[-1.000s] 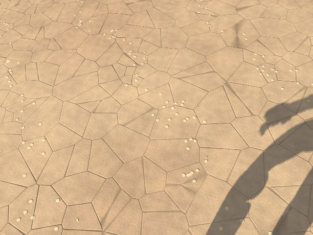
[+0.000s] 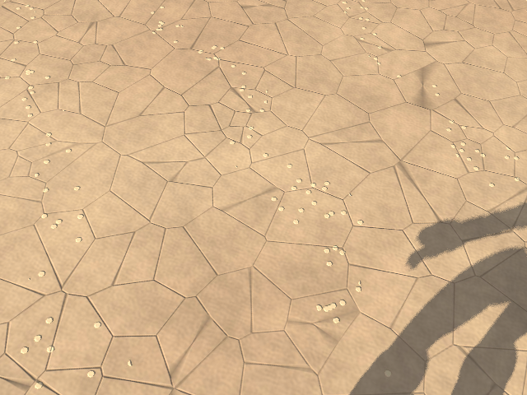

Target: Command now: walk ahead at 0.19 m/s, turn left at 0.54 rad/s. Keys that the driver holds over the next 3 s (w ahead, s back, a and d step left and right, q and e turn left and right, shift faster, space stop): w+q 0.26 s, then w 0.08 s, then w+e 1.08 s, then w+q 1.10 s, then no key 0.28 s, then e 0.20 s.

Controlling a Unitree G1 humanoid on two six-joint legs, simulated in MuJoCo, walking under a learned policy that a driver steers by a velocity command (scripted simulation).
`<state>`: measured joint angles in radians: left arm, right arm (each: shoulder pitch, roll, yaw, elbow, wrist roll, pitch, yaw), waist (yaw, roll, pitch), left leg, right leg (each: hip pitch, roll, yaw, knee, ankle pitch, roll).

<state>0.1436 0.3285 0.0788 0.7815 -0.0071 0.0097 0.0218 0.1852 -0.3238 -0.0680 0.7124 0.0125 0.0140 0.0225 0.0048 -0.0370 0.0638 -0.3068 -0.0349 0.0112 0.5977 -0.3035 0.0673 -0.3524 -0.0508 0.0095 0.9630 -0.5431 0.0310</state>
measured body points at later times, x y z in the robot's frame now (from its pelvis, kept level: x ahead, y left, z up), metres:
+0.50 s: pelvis +0.18 -0.03 +0.01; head +0.19 -0.03 +0.45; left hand +0.29 +0.27 -0.08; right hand +0.30 -0.30 -0.11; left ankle +0.03 +0.08 -0.68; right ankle +0.24 -0.12 -0.73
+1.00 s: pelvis +0.44 +0.05 +0.01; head +0.46 +0.05 +0.46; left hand +0.50 +0.33 -0.12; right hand +0.61 -0.22 -0.07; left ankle +0.49 +0.15 -0.73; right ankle +0.32 -0.09 -0.64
